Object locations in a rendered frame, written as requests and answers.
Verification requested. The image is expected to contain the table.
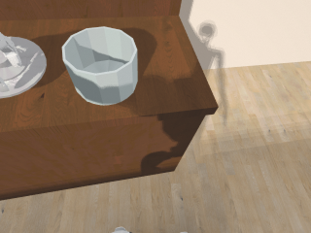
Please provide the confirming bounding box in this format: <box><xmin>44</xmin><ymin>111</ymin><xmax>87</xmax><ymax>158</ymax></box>
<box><xmin>0</xmin><ymin>0</ymin><xmax>219</xmax><ymax>201</ymax></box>

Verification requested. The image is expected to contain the pot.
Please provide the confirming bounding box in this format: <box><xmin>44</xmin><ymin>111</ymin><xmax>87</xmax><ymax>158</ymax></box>
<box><xmin>62</xmin><ymin>26</ymin><xmax>138</xmax><ymax>106</ymax></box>

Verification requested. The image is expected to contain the lid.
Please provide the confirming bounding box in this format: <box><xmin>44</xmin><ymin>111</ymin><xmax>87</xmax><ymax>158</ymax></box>
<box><xmin>0</xmin><ymin>36</ymin><xmax>47</xmax><ymax>99</ymax></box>

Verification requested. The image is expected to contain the knob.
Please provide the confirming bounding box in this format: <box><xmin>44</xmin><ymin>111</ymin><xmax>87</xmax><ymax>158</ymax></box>
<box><xmin>0</xmin><ymin>50</ymin><xmax>11</xmax><ymax>68</ymax></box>

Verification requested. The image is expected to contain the robot left hand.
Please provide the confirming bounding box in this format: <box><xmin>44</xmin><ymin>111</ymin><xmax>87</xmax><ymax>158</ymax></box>
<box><xmin>0</xmin><ymin>32</ymin><xmax>22</xmax><ymax>92</ymax></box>

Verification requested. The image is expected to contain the robot left shin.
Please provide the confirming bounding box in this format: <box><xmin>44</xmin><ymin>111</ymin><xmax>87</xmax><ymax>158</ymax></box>
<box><xmin>115</xmin><ymin>227</ymin><xmax>127</xmax><ymax>232</ymax></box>

